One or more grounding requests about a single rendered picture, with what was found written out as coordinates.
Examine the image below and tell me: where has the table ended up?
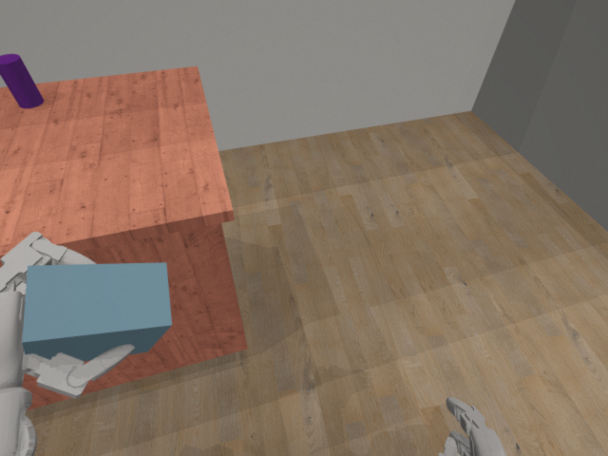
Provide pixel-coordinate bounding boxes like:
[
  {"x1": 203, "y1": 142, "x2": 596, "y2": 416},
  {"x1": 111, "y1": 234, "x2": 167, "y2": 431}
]
[{"x1": 0, "y1": 66, "x2": 248, "y2": 410}]

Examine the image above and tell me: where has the left robot forearm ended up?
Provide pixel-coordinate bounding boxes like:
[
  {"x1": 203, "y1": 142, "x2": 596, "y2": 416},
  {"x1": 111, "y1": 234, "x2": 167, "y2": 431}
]
[{"x1": 0, "y1": 387, "x2": 37, "y2": 456}]

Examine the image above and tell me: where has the robot left hand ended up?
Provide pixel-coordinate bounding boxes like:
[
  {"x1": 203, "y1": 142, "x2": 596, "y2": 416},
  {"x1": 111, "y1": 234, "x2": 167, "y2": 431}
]
[{"x1": 0, "y1": 232, "x2": 135, "y2": 399}]

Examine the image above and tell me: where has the robot right hand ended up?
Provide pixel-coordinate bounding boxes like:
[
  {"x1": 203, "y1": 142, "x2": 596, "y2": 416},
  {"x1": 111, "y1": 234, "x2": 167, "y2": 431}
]
[{"x1": 439, "y1": 397, "x2": 506, "y2": 456}]

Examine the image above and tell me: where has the sponge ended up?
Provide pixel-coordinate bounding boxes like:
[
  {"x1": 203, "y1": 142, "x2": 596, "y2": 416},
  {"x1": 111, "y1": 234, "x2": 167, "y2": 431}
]
[{"x1": 22, "y1": 262, "x2": 172, "y2": 362}]

